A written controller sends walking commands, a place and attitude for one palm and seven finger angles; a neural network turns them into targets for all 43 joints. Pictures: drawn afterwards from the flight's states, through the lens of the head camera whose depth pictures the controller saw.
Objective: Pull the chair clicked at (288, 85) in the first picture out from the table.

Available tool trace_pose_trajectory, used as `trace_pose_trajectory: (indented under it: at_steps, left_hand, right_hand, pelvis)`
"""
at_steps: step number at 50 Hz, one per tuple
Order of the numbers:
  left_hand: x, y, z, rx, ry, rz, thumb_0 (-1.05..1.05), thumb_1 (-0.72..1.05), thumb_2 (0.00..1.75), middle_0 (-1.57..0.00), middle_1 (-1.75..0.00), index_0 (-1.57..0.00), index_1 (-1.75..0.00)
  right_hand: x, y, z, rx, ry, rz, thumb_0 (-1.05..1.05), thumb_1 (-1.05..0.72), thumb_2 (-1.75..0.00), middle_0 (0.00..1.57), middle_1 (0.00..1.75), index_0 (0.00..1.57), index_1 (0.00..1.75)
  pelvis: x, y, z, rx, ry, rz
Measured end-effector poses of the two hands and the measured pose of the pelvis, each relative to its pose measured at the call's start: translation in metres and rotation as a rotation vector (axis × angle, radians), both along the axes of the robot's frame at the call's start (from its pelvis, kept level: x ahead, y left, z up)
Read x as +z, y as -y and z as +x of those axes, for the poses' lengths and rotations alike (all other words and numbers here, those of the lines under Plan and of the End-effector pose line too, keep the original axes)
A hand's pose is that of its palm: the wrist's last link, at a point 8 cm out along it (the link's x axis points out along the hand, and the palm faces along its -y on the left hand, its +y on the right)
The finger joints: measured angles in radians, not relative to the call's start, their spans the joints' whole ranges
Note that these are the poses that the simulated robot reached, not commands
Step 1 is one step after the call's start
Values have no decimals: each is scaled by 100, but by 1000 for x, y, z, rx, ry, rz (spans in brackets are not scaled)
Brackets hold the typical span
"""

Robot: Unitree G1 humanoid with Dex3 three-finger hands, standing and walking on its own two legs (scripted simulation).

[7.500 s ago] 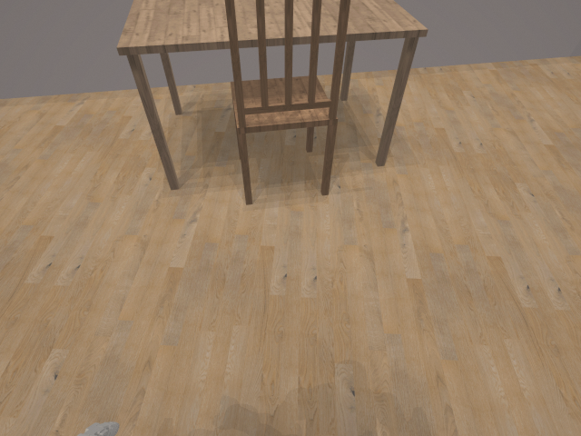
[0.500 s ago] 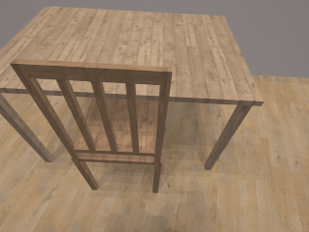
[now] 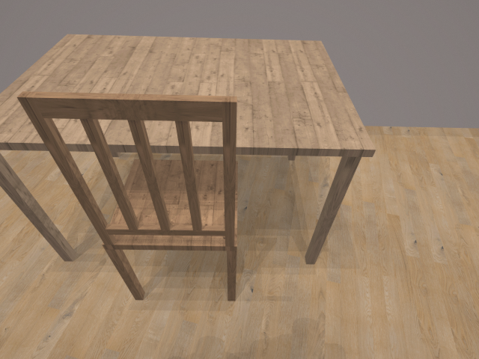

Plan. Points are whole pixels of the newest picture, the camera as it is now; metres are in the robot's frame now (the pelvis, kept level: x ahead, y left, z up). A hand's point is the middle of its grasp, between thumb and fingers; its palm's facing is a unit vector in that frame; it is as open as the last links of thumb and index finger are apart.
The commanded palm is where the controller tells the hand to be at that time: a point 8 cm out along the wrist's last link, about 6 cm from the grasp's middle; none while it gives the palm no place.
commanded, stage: come to a stop and stand still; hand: left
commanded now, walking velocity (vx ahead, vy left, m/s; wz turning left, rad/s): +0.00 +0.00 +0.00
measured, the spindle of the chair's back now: (153, 183) +0.51 +0.24 -0.05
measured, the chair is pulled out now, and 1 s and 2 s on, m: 0.00 0.00 0.00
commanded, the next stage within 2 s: look again from close up in 0.12 s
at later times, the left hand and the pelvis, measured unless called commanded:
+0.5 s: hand out of the picture -0.02 +0.17 -0.17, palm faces +0.01 -0.99 -0.13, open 7.4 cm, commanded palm none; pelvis +0.02 +0.02 +0.01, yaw +0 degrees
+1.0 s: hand out of the picture +0.05 +0.20 -0.17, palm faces +0.00 -0.99 -0.16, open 7.4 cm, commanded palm none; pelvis +0.06 +0.04 +0.01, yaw -1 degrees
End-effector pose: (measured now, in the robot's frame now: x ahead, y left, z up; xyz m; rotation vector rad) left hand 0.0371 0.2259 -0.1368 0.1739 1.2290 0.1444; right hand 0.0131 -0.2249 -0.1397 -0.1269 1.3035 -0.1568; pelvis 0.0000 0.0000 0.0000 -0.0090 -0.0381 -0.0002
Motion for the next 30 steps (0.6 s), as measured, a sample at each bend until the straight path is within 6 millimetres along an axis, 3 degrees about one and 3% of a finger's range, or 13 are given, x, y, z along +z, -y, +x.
trace_pose_trajectory:
  at_steps: [7, 14, 22, 30]
  left_hand:
    - [1, 0, -24, 0, -56, -12, 0, 91, 90, -21, -30, -20, -30]
    - [-5, 3, -47, 17, -148, -39, 0, 91, 90, -20, -30, -20, -30]
    - [-7, 8, -57, 34, -213, -73, 0, 90, 90, -20, -30, -19, -30]
    - [-8, 7, -46, 40, -232, -92, 0, 90, 90, -20, -30, -19, -30]
  right_hand:
    - [2, -5, -31, -11, -71, 11, 0, -91, -90, 20, 30, 20, 30]
    - [3, -16, -44, -22, -128, 16, 0, -91, -90, 20, 30, 20, 30]
    - [6, -31, -31, -16, -145, 24, 0, -90, -90, 20, 30, 20, 30]
    - [7, -37, -3, -2, -128, 7, 1, -92, -90, 20, 30, 20, 30]
  pelvis:
    - [5, 0, -5, -2, -19, 0]
    - [5, -4, 1, -2, -26, -4]
    - [8, -13, 13, -1, -38, -4]
    - [9, -23, 29, -2, -39, -2]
